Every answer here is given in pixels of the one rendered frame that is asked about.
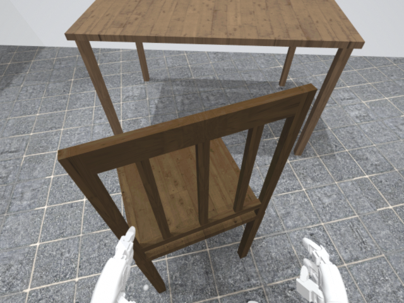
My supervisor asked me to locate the table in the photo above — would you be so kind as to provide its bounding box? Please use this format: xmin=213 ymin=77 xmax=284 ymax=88
xmin=65 ymin=0 xmax=365 ymax=156

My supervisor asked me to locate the chair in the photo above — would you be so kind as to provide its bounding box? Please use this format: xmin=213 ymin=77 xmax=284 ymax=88
xmin=57 ymin=83 xmax=318 ymax=293

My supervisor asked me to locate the robot left hand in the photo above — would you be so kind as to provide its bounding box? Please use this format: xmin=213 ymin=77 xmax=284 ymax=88
xmin=90 ymin=226 xmax=136 ymax=303

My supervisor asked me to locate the robot right hand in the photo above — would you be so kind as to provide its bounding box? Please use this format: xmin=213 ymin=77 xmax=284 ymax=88
xmin=296 ymin=238 xmax=348 ymax=303

